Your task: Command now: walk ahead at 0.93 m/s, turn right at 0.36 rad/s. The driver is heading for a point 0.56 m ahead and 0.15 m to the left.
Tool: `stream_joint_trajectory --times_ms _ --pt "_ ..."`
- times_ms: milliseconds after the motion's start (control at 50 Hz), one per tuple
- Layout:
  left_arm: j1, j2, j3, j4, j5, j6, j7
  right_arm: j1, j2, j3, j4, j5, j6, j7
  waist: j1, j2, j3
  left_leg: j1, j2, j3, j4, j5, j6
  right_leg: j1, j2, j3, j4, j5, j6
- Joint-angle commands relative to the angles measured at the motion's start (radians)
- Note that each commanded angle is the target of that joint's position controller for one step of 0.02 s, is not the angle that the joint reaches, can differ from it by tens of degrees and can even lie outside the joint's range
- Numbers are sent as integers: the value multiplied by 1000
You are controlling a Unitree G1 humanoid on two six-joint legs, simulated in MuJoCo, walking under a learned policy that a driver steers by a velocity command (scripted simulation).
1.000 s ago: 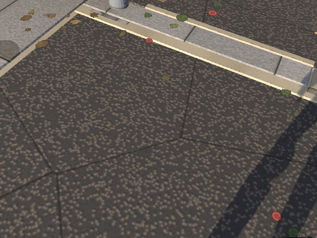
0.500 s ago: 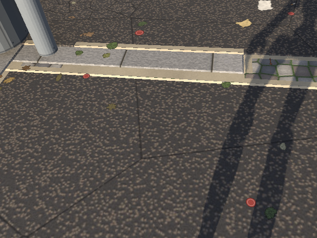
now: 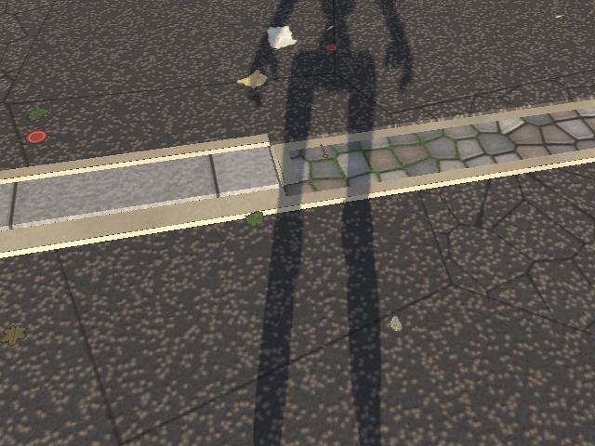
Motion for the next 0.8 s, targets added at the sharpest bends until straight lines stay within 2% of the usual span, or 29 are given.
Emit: stream_joint_trajectory --times_ms 20,100,140,180,200,240,260,280,300,320,340,360,380,400,420,460,480,520,560,600,640,660,680,700,720,740,760,780,800 --pt "-115 32 -9 -113 14 -8 -25 142 -71 -19 29 13 -30 2 -42 154 89 226 256 -390 -337 -239 132 -383 -84 79 -11 38 9" --pt "-286 31 -28 -187 16 -5 -35 182 -83 -18 74 33 -52 8 -30 123 158 207 238 -215 -421 33 150 -484 -75 31 -156 144 33" --pt "-368 18 -48 -220 16 -10 -50 174 -86 -15 89 40 -57 10 -23 117 174 116 199 -92 -483 214 132 -331 -93 -82 -361 254 32" --pt "-429 -19 -67 -233 12 -16 -61 232 -95 -12 125 55 -61 14 -46 91 181 59 203 -65 -545 429 135 -134 -89 -176 -469 336 5" --pt "-424 -17 -68 -232 9 -17 -55 241 -123 -15 139 52 -60 15 -32 97 174 102 216 -58 -518 579 139 -86 -78 -178 -502 331 -6" --pt "-332 33 -49 -202 17 -16 -27 248 -198 -28 159 48 -54 8 31 136 63 229 232 -42 -312 1064 123 69 -12 -177 -537 219 -21" --pt "-171 76 -28 -155 19 -16 -6 248 -229 -35 170 41 -43 0 112 159 -37 231 237 -45 -100 1169 111 250 19 -159 -542 135 -26" --pt "28 118 -6 -93 20 -16 15 225 -235 -35 169 45 -33 -6 218 143 -130 129 207 -38 173 1061 96 492 -12 -123 -597 132 -28" --pt "173 205 26 -56 42 -17 39 242 -145 -15 148 35 -33 -3 236 45 -244 -75 135 -23 521 634 97 725 -218 83 -594 -167 -28" --pt "167 250 38 -68 70 -27 42 371 33 21 111 75 -32 4 105 -202 -401 -363 25 -75 889 -204 92 911 -532 593 -726 -477 -98" --pt "133 198 34 -70 34 -20 38 240 -101 -10 95 76 -24 2 150 -92 -354 -422 34 -114 948 -101 111 777 -504 712 -890 -524 -79" --pt "43 131 19 -51 25 -26 38 147 -110 -18 76 73 -18 5 101 -46 -145 -462 81 -109 896 21 109 612 -448 505 -896 -373 -60" --pt "2 90 14 -40 23 -34 34 135 -77 -8 83 62 -13 14 66 -14 -53 -439 115 -100 846 55 104 483 -417 379 -917 -196 -56" --pt "-20 61 9 -29 22 -40 34 135 -58 -9 101 52 2 23 34 -4 -1 -401 136 -101 823 59 96 389 -367 258 -946 -88 -30" --pt "-12 46 4 -15 12 -47 37 171 -36 -7 104 41 21 32 -4 -51 12 -365 146 -96 812 52 84 325 -366 186 -968 -51 -29" --pt "3 6 -2 19 -12 -69 30 112 -1 -6 86 33 53 43 -27 -40 77 -407 174 -89 787 52 74 278 -346 63 -1023 32 -11" --pt "7 -13 -8 34 -19 -77 29 68 10 -4 73 27 61 46 -36 -14 121 -436 173 -79 766 77 64 257 -326 -11 -1039 195 -5" --pt "0 -31 -18 55 -16 -91 27 -24 34 7 23 17 54 50 -59 -30 179 -424 132 -26 623 155 47 201 -271 -172 -1022 671 -6" --pt "-63 -17 -20 55 -19 -99 27 -66 50 24 10 22 32 61 -82 -33 180 -264 77 40 312 323 45 126 -190 -302 -1017 738 11" --pt "16 36 -14 85 -37 -109 35 -90 50 29 26 19 16 78 -51 -2 135 -86 -2 126 140 496 53 150 -208 -296 -993 813 4" --pt "21 103 0 94 -49 -98 50 13 4 18 71 -2 15 70 -95 -31 55 41 -68 126 103 455 79 252 -239 -284 -848 1014 14" --pt "14 123 5 96 -46 -81 57 123 -29 6 108 -11 12 61 -141 -41 -11 138 -87 100 91 424 102 292 -241 -277 -684 1061 25" --pt "-4 125 5 95 -48 -66 65 244 -55 -4 151 -20 6 50 -202 -43 -64 249 -61 44 20 490 130 289 -224 -278 -474 969 42" --pt "23 107 4 100 -52 -54 67 292 -115 -20 172 -24 -1 36 -213 13 -91 318 26 -18 -47 742 148 253 -129 -298 -174 603 62" --pt "213 -35 -23 96 -49 -41 65 241 -218 -42 162 -19 1 23 -66 295 -228 607 328 -294 197 1664 251 -7 5 -238 273 -377 95" --pt "327 -9 -27 114 -78 -28 72 261 -222 -47 131 31 -2 26 -75 196 -491 760 479 -510 183 1769 381 -103 26 47 407 -349 86" --pt "247 37 -21 114 -66 -18 77 154 -183 -48 96 59 12 9 -80 102 -434 622 441 -484 49 1380 392 -130 -18 52 369 -222 89" --pt "168 57 -19 99 -35 -10 72 49 -104 -23 90 66 23 -1 -32 48 -234 404 371 -411 -38 1085 352 -134 -72 -8 259 -156 94" --pt "89 45 -19 85 -9 -1 68 20 -48 -5 101 62 22 -6 -18 20 -113 278 321 -369 -86 978 316 -137 -98 -15 166 -143 99"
